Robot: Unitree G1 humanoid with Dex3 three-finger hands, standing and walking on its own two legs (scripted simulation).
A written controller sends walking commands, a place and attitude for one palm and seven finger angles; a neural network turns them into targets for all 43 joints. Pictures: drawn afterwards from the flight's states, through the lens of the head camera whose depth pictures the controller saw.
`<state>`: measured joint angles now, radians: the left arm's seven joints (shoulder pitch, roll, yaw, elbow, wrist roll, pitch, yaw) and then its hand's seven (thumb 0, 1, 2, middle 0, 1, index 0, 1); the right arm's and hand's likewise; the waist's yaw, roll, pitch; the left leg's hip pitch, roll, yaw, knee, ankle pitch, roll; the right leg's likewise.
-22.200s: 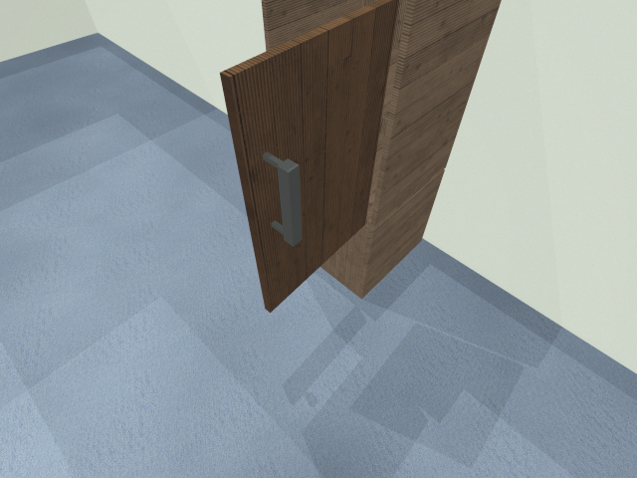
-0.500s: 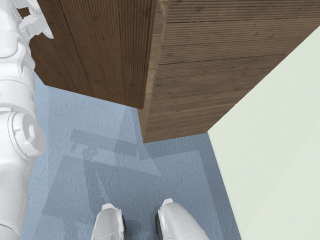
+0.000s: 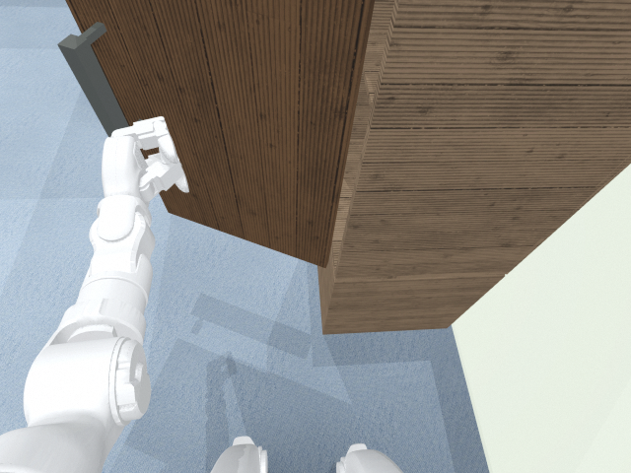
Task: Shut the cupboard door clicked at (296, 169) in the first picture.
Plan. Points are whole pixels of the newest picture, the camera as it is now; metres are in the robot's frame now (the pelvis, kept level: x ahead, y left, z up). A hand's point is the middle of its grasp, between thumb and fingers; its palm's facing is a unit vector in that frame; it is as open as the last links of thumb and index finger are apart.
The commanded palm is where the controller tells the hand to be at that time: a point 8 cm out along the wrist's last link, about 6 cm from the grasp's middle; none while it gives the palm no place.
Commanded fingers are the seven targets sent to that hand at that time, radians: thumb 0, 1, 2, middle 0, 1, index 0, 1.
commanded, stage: pull the fist back off the door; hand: left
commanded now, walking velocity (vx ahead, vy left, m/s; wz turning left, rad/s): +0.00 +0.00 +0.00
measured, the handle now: (112, 92) +0.63 +0.26 +0.08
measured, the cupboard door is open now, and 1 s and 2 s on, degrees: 66 66 66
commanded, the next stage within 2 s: draw the hand back to the body in 0.02 s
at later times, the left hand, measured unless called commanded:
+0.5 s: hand (131, 200) +0.40 +0.18 +0.12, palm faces +0.08 -1.00 -0.02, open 3.1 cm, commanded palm +0.35 +0.23 +0.13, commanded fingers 0.00 0.90 0.90 -1.30 -1.50 -1.30 -1.50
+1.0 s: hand out of the picture +0.26 +0.24 +0.18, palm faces +0.34 -0.90 -0.27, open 3.7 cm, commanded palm +0.22 +0.28 +0.20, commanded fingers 0.00 0.90 0.90 -0.64 -0.78 -0.64 -0.78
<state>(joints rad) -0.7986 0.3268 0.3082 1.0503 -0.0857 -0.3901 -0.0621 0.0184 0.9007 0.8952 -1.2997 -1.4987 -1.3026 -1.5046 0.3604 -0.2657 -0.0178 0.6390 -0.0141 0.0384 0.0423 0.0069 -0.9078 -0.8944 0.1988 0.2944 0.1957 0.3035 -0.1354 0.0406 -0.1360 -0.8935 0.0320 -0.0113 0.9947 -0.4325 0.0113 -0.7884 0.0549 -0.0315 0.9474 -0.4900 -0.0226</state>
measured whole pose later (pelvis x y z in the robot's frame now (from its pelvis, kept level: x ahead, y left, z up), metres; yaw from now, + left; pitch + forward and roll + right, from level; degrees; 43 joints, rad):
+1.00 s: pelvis +0.00 +0.00 +0.06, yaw +2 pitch -2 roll +0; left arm 0.11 0.31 0.19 0.00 -0.08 -0.06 0.07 0.02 0.90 0.89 -0.90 -1.06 -0.91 -1.07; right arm 0.14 -0.22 0.06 0.57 0.04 -0.01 -0.09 0.01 -0.91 -0.89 0.20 0.29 0.20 0.30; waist 0.05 0.05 -0.03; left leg -0.22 -0.01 0.01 0.48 -0.23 0.02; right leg -0.13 0.01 -0.01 0.47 -0.30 -0.02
